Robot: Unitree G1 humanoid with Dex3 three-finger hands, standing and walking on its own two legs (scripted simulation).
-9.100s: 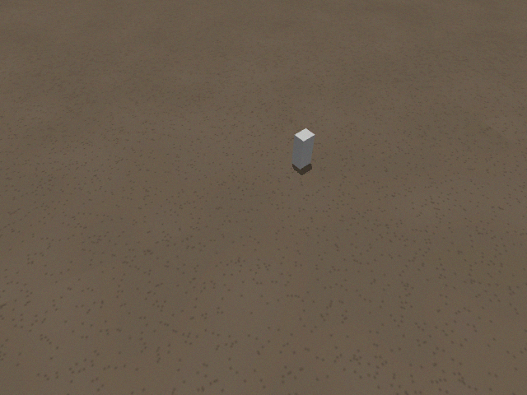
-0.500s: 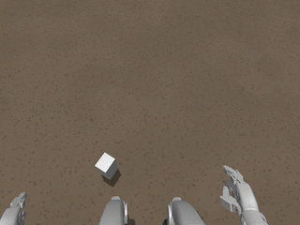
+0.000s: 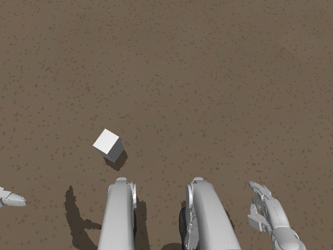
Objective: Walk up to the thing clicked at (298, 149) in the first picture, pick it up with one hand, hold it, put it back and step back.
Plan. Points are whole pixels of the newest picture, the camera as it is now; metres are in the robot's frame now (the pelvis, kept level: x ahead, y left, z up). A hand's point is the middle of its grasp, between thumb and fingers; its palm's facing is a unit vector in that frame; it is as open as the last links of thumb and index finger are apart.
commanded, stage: go down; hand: left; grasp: from the side
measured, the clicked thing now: (110, 147) +0.44 +0.21 -0.45
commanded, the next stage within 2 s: approach in 1.52 s
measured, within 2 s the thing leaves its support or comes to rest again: neither
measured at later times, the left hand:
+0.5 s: hand (6, 156) +0.33 +0.39 -0.11, palm faces +0.24 -0.95 -0.18, open 17.2 cm
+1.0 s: hand (6, 154) +0.34 +0.41 -0.13, palm faces +0.24 -0.96 -0.15, open 17.3 cm
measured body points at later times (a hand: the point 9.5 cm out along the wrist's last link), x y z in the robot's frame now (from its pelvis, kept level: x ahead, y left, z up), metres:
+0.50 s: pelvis -0.03 +0.00 -0.09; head +0.18 +0.04 +0.31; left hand +0.31 +0.44 -0.10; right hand +0.12 -0.28 -0.20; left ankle +0.05 +0.13 -0.52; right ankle +0.05 -0.13 -0.52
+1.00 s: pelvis -0.04 +0.00 -0.13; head +0.17 +0.05 +0.26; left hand +0.32 +0.46 -0.12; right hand +0.12 -0.28 -0.24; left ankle +0.05 +0.13 -0.52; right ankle +0.05 -0.13 -0.52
